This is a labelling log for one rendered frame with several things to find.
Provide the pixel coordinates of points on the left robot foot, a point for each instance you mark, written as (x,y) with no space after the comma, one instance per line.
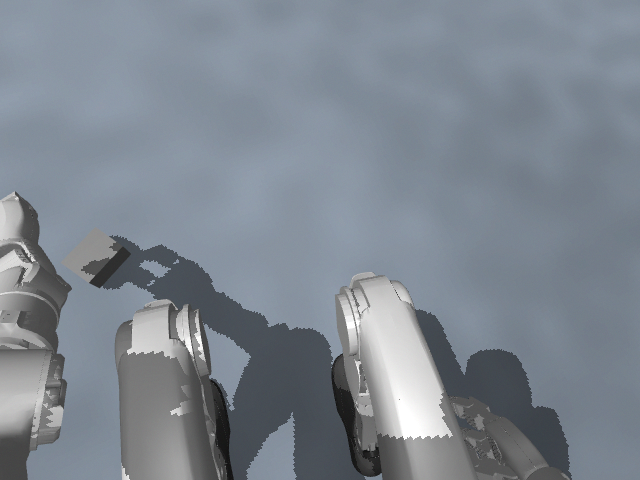
(222,430)

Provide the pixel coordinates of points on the right robot hand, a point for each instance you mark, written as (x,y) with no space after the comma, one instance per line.
(505,452)

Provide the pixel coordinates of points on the left robot hand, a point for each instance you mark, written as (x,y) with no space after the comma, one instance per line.
(18,219)

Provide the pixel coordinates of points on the right robot foot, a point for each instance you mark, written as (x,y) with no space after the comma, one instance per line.
(365,462)

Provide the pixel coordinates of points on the left robot arm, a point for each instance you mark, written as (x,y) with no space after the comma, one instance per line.
(32,391)

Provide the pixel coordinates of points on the small box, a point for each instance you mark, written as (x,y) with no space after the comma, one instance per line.
(96,258)

